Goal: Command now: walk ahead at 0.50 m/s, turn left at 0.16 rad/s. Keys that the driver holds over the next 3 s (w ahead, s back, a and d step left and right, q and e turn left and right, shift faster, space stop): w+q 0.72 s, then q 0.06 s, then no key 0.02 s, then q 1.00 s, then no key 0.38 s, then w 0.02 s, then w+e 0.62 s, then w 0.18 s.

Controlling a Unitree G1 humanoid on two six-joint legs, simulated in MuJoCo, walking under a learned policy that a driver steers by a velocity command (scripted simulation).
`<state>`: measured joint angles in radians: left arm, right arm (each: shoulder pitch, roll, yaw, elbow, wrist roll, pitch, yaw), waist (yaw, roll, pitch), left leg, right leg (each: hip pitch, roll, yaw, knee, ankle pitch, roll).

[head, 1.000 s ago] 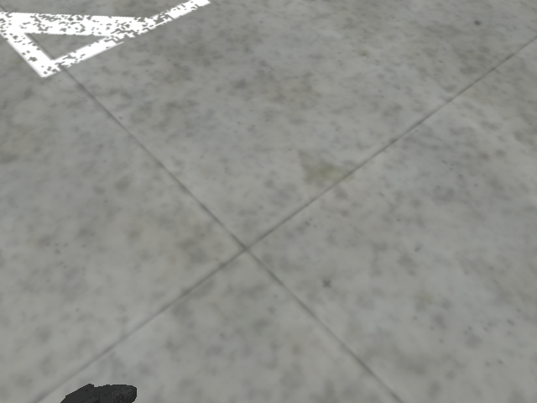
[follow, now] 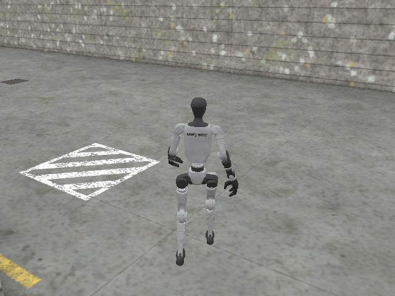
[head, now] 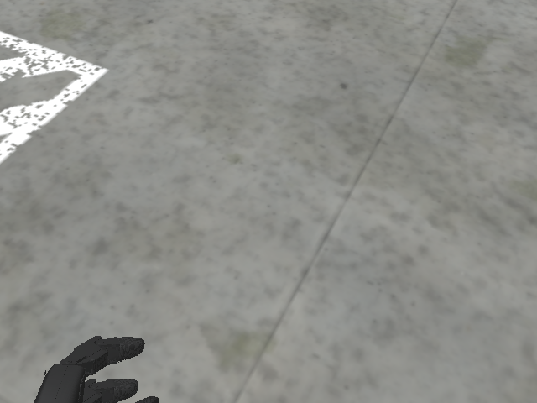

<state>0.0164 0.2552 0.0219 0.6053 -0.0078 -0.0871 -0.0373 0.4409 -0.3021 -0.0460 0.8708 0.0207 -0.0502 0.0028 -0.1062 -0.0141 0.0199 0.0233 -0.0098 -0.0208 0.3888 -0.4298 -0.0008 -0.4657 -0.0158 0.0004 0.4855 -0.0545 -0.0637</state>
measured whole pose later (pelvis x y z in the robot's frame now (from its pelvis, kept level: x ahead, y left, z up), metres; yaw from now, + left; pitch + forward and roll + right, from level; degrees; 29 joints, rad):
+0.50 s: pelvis +0.25 +0.02 +0.00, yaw +15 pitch +2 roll -2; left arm 0.33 0.29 0.07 0.85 -0.02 -0.05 0.01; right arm 0.08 -0.26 -0.04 0.67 0.02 -0.02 0.06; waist 0.08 0.03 0.04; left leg -0.57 0.05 0.04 0.62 -0.10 0.07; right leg 0.11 -0.01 -0.27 0.28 -0.41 0.02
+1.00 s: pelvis +0.51 +0.10 +0.00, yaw +33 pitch +2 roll +1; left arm 0.04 0.28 0.04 0.68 0.03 -0.10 -0.01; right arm 0.32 -0.32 -0.09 0.70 0.01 0.00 -0.04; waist -0.07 -0.01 0.03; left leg -0.20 -0.13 -0.21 0.68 -0.49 0.04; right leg -0.47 0.02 0.05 0.49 -0.02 -0.02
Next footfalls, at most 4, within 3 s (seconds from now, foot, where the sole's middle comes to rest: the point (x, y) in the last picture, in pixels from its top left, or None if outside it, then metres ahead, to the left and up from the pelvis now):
0.54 left None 0.41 0.17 -0.76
0.98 right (220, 312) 0.71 0.09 -0.76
1.42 left None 0.49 0.24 -0.76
1.88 right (212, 325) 0.68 0.11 -0.76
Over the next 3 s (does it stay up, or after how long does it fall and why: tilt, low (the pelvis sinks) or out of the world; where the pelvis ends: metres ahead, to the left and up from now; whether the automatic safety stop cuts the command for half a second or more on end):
stays up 0.73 0.34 0.01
